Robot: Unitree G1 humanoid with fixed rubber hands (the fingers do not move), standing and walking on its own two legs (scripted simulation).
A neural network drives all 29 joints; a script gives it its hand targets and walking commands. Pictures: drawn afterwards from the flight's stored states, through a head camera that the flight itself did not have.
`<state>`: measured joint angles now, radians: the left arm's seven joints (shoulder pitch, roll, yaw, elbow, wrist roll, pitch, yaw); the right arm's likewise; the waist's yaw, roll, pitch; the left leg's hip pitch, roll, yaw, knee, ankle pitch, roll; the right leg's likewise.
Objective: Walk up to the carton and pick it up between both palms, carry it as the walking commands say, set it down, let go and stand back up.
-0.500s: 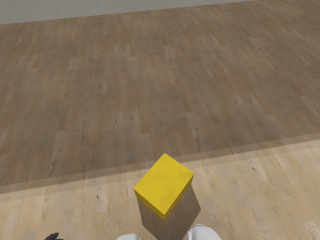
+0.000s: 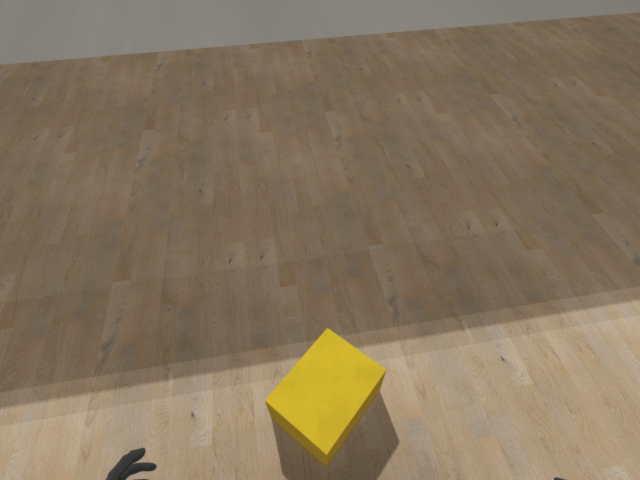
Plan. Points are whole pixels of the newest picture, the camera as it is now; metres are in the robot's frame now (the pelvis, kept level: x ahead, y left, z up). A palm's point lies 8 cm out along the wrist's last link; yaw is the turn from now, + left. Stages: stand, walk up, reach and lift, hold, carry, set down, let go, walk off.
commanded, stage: walk up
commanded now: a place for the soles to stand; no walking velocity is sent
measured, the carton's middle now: (326, 395) +0.45 +0.01 -0.68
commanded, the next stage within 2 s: none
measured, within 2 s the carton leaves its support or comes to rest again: neither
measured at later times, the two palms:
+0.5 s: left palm out of the picture +0.03 +0.42 -0.10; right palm out of the picture +0.11 -0.28 -0.11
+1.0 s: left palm out of the picture +0.22 +0.55 -0.09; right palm out of the picture +0.03 -0.10 -0.17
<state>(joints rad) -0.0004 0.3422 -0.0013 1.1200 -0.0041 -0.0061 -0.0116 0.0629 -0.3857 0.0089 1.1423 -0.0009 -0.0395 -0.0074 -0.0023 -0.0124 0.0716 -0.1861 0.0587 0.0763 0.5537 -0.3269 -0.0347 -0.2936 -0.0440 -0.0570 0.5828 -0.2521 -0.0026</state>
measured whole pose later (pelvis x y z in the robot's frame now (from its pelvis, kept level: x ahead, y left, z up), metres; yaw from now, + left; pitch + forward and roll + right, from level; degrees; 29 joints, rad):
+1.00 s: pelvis +0.04 +0.23 -0.05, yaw -19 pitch -5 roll -2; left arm 0.28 0.45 0.07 0.83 0.02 -0.08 0.13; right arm 0.20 -0.47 -0.10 0.77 -0.05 0.14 0.10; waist -0.01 0.15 0.16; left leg -0.56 0.07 -0.09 1.28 -0.48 0.02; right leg -0.49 -0.03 -0.04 0.92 -0.35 0.00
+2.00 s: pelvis +0.11 +0.32 -0.03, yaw -43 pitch -2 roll +0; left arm 0.15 0.41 0.05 0.95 0.01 0.00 -0.01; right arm 0.23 -0.43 -0.02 0.95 0.00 -0.04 -0.02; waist -0.01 -0.01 0.11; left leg -0.34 0.08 0.04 0.86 -0.46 -0.03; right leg -0.42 -0.02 0.01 0.88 -0.41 0.01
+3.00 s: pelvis +0.06 +0.29 -0.02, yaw -46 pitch -3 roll +0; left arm 0.07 0.37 0.09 0.90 0.04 0.06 -0.05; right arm 0.18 -0.48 -0.05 0.97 0.00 -0.01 -0.07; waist -0.01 0.02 0.20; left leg -0.41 0.05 -0.05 1.03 -0.57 0.02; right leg -0.42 0.01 -0.04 0.78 -0.31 -0.04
